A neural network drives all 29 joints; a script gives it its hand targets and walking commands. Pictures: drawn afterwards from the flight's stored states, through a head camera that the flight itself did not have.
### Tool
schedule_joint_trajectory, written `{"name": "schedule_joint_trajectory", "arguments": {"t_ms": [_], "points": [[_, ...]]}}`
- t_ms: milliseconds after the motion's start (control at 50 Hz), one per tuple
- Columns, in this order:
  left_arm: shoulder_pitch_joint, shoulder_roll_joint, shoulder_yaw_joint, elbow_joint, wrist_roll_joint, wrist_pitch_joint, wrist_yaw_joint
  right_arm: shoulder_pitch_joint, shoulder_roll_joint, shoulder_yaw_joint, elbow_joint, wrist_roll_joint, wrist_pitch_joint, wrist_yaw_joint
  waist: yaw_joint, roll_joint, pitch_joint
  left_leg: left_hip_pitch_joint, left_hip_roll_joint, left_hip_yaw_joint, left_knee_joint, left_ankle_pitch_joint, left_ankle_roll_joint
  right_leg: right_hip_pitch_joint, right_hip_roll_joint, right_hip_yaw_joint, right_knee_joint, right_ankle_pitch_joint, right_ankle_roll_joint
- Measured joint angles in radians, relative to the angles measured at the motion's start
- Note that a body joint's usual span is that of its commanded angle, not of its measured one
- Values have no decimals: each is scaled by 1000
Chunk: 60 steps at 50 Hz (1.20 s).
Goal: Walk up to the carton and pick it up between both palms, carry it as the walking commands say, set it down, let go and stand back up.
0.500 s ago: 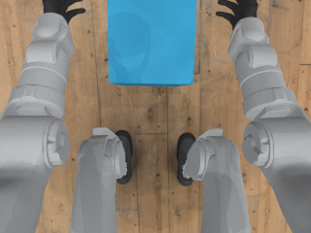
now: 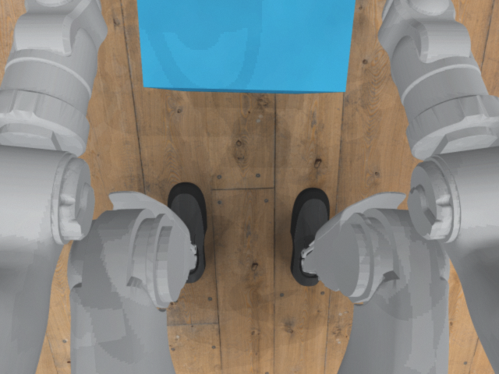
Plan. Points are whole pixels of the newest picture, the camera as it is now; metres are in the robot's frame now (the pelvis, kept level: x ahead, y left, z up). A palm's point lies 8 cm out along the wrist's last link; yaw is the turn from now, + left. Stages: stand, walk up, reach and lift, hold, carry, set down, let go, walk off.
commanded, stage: reach and lift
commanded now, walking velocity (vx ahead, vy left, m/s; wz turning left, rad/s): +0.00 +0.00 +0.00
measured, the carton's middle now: (244, 5) +0.54 +0.02 -0.24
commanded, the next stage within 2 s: none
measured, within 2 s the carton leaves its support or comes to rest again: leaves its support in 1.48 s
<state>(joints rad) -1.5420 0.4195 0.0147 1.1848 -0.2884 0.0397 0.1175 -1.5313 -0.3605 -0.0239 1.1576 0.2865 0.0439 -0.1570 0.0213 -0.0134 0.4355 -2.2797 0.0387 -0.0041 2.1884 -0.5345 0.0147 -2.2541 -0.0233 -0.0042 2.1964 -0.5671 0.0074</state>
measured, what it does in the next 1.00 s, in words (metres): stands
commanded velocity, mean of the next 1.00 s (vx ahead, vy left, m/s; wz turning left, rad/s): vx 0.00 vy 0.00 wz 0.00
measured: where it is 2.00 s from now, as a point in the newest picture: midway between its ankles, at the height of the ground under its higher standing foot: (249, 250)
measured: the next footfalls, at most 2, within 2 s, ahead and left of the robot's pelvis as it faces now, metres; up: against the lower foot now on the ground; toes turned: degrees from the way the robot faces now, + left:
none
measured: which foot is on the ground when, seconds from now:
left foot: down 0.00-1.00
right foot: down 0.00-1.00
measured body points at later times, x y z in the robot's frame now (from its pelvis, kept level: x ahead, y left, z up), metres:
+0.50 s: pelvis +0.00 +0.00 +0.00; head +0.38 +0.01 +0.24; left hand +0.57 +0.19 -0.18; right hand +0.57 -0.13 -0.18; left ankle +0.12 +0.12 -0.33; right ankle +0.12 -0.12 -0.33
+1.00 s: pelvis +0.00 +0.00 +0.00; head +0.38 +0.02 +0.23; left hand +0.57 +0.17 -0.18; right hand +0.58 -0.12 -0.18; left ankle +0.12 +0.12 -0.33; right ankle +0.12 -0.13 -0.33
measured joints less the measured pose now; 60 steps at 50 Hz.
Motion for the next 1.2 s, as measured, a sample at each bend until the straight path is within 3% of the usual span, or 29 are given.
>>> {"name": "schedule_joint_trajectory", "arguments": {"t_ms": [420, 860, 960, 1060, 1200], "points": [[-11, -26, 13, 50, 11, -10, -13, -4, 31, -4, 29, -22, -3, 5, 3, 3, -36, 8, 3, 0, -10, -8, -2, 4, 7, 1, -11, -2, 2], [-57, -75, 2, 40, 56, -16, 23, -50, 64, -12, 32, -47, -13, -20, 3, -1, 30, 40, -2, -4, -20, -3, -3, 39, 15, 3, -23, 3, 7], [-74, -79, 53, 52, 111, 18, -1, -53, 76, -84, 29, -103, 18, -2, -1, -2, 24, 28, -13, -11, -5, 1, -8, 31, 30, 9, -5, -3, 15], [-52, -85, 122, -14, 185, 85, -43, -22, 87, -161, -38, -167, 75, 39, 0, -13, 19, 9, -19, -19, 25, 2, -16, 13, 35, 6, 27, -5, 12], [-33, -79, 157, -67, 212, 144, -82, -19, 91, -185, -73, -189, 131, 69, 2, -15, 19, -3, -13, -21, 53, 0, -18, -4, 43, 6, 55, -1, 10]]}}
